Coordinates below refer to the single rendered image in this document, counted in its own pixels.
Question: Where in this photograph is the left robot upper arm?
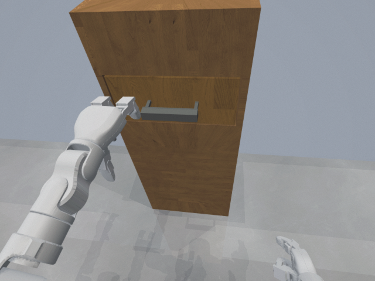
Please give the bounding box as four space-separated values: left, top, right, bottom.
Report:
0 267 47 281

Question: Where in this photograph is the robot right hand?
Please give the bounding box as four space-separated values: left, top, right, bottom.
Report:
273 236 318 281

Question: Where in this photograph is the cabinet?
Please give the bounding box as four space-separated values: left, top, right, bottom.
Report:
69 0 261 216

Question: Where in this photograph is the left robot forearm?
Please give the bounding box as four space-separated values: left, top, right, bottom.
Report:
0 139 105 270

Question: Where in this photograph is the handle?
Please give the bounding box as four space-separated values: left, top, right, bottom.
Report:
140 100 199 122

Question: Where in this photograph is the drawer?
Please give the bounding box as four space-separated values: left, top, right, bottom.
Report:
104 75 240 125

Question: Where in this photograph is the robot left hand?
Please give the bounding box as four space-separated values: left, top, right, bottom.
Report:
74 96 141 181

